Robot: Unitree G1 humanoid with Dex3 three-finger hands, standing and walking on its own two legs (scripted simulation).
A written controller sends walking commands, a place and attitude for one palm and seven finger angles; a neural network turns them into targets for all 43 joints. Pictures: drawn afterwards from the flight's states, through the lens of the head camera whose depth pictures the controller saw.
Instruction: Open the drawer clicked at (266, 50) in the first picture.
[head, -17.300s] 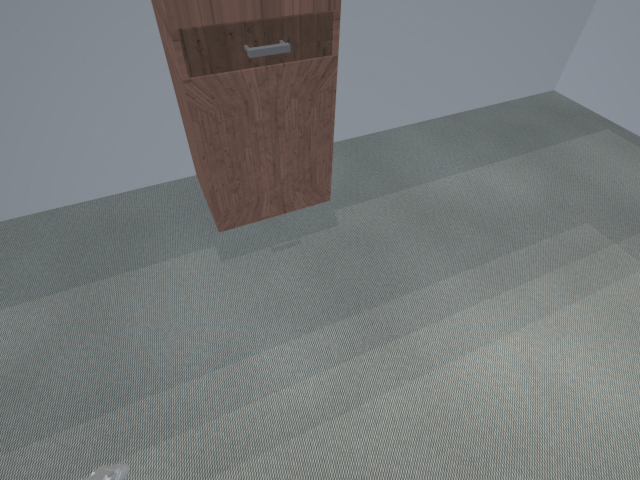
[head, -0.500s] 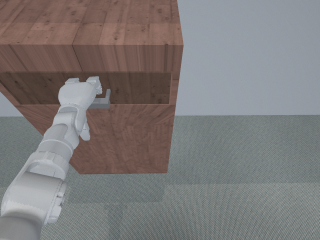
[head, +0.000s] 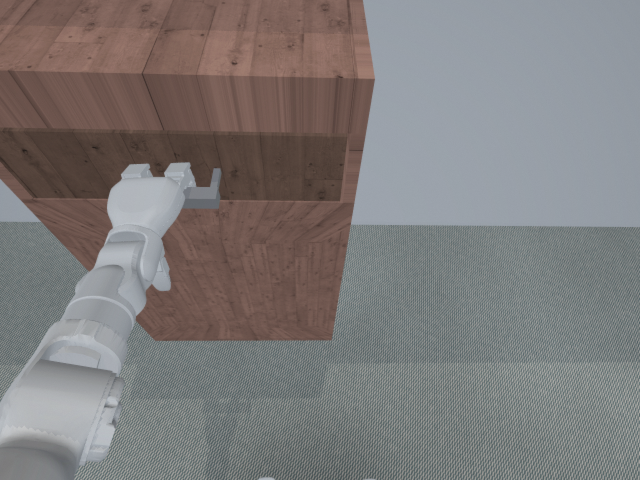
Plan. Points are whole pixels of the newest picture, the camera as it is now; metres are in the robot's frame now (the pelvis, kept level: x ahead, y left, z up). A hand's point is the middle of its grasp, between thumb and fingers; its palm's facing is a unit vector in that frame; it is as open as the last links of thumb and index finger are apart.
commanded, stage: lower the fingers behind the handle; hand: left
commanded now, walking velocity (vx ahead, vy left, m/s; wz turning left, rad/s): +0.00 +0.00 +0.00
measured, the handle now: (172, 186) +0.51 +0.21 +0.03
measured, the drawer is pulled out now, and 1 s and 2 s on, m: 0.00 0.00 0.04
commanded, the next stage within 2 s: close the thumb around the handle in 0.66 s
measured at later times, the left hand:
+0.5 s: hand (161, 226) +0.46 +0.22 +0.01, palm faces -0.05 -0.02 -1.00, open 13.8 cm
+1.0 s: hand (161, 224) +0.46 +0.23 +0.01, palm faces -0.03 -0.03 -1.00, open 12.2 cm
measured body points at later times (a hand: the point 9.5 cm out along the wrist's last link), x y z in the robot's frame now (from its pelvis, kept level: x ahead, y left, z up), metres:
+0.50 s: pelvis -0.01 +0.00 -0.01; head +0.08 +0.01 +0.43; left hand +0.45 +0.22 +0.06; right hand +0.00 -0.27 -0.14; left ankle -0.02 +0.07 -0.70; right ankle -0.02 -0.10 -0.70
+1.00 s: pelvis -0.01 +0.01 -0.01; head +0.08 +0.02 +0.43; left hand +0.46 +0.22 +0.06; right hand +0.02 -0.26 -0.13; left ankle -0.02 +0.07 -0.70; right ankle -0.02 -0.10 -0.70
